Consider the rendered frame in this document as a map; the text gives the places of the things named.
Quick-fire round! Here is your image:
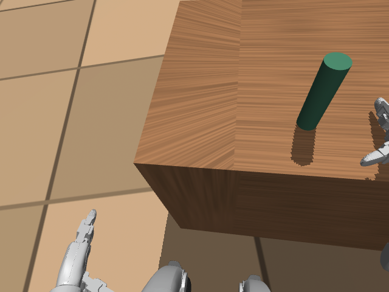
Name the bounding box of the can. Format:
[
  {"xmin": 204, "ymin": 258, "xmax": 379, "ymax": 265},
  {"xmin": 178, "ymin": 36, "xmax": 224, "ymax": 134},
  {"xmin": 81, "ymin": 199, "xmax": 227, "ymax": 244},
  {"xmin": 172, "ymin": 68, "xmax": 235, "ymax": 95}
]
[{"xmin": 297, "ymin": 52, "xmax": 353, "ymax": 131}]

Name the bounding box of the right robot hand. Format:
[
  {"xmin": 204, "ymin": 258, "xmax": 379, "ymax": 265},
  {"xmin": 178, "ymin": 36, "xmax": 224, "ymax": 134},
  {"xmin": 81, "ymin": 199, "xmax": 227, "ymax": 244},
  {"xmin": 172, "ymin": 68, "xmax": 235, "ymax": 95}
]
[{"xmin": 360, "ymin": 97, "xmax": 389, "ymax": 167}]

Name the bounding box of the left robot hand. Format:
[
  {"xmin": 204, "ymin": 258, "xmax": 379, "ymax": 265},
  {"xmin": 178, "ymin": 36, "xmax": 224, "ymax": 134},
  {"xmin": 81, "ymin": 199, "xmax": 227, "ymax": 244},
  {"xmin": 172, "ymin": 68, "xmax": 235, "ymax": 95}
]
[{"xmin": 56, "ymin": 209, "xmax": 114, "ymax": 292}]

